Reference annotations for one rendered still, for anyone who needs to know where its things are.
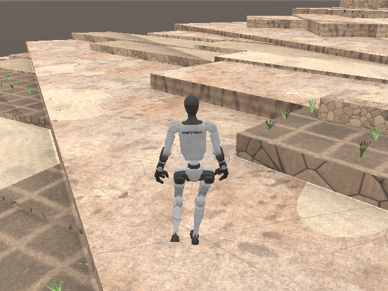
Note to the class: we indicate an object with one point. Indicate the humanoid robot torso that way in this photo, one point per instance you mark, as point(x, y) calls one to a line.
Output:
point(193, 147)

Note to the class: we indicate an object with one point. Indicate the left robot hand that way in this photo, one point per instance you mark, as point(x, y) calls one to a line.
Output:
point(161, 174)

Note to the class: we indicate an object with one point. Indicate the right robot forearm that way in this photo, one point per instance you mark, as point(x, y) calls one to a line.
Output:
point(221, 160)

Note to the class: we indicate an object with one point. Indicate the left robot foot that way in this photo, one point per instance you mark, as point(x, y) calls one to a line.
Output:
point(175, 238)

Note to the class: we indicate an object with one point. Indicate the left robot upper arm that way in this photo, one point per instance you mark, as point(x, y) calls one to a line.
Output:
point(174, 128)

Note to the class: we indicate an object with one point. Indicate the right robot hand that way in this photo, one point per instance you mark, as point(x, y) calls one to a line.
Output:
point(219, 171)

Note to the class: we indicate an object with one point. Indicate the left robot forearm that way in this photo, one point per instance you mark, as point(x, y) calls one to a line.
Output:
point(162, 161)

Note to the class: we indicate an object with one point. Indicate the right robot upper arm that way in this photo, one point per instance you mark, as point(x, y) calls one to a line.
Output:
point(214, 136)

